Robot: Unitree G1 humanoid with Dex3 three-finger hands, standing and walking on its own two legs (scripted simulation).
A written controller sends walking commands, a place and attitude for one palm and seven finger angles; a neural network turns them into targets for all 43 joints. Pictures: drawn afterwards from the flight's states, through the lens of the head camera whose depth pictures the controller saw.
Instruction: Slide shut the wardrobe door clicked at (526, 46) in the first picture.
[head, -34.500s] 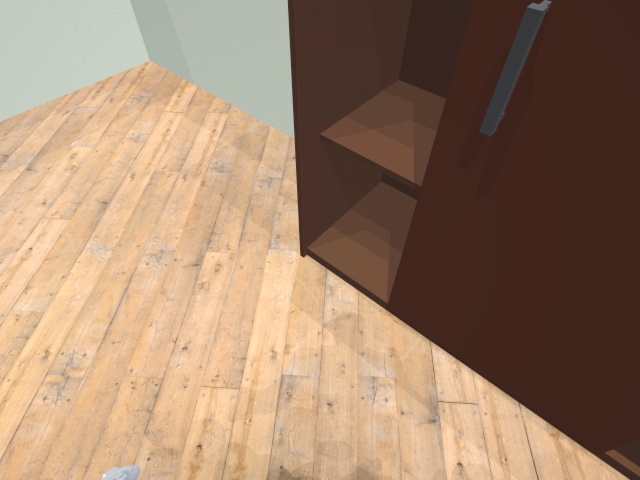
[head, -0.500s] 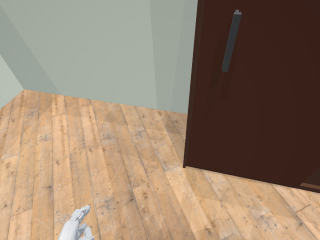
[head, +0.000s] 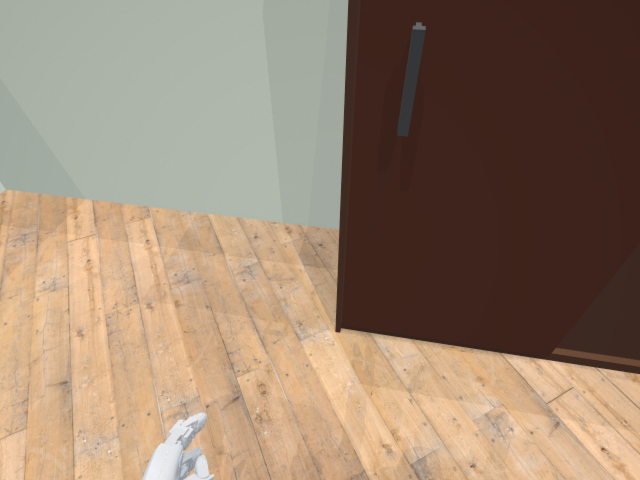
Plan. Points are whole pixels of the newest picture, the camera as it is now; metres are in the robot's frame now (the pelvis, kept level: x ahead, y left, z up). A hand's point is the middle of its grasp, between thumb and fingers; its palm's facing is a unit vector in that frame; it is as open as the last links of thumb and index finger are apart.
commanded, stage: stop stepping back and stand still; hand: right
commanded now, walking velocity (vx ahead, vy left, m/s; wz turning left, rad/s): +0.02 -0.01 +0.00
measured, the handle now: (410, 81) +0.76 -0.13 +0.18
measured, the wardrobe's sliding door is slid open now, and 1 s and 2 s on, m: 0.00 0.00 0.00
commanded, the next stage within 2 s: let the arm hang, fingers relaxed in 0.02 s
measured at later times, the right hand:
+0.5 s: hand out of the picture +0.05 -0.19 -0.16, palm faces +0.04 +0.98 -0.19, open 6.9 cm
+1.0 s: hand out of the picture +0.07 -0.21 -0.16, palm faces +0.01 +0.98 -0.21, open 7.3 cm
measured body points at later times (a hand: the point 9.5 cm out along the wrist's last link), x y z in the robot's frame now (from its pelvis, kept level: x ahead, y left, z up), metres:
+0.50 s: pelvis +0.01 +0.00 +0.01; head +0.05 -0.02 +0.45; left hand +0.07 +0.24 -0.14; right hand +0.05 -0.24 -0.15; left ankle +0.02 +0.09 -0.73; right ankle +0.04 -0.12 -0.73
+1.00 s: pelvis +0.03 -0.03 +0.02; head +0.04 -0.03 +0.47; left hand +0.05 +0.20 -0.14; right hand +0.07 -0.26 -0.14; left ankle +0.02 +0.09 -0.73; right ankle +0.04 -0.12 -0.73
